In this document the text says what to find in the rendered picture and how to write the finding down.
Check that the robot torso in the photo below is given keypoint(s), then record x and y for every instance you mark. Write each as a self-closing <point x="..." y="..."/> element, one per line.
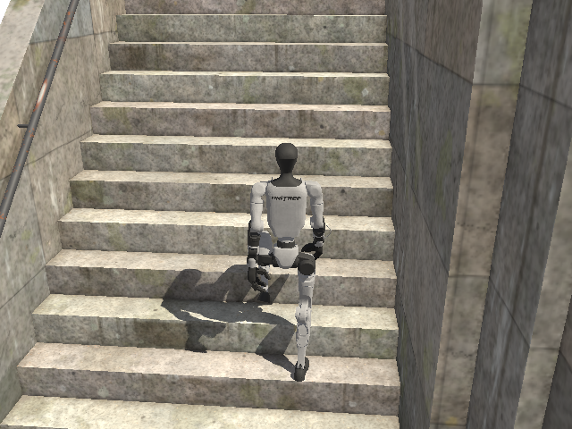
<point x="286" y="215"/>

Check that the robot right foot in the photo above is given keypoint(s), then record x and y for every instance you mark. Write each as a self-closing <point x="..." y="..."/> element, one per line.
<point x="299" y="374"/>

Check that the robot right hand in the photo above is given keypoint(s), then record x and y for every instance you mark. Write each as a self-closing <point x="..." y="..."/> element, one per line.
<point x="311" y="247"/>

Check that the robot left upper arm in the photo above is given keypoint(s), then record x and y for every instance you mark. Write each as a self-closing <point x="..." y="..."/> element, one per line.
<point x="256" y="205"/>

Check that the robot right upper arm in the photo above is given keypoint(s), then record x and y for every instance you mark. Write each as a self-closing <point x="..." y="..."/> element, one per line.
<point x="314" y="190"/>

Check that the robot left hand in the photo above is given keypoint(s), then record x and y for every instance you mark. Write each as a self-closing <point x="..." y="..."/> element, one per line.
<point x="254" y="279"/>

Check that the left robot forearm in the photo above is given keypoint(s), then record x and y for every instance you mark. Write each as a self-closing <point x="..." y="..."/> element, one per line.
<point x="253" y="247"/>

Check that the right robot forearm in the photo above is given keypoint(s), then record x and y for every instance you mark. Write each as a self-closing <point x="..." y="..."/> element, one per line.
<point x="319" y="236"/>

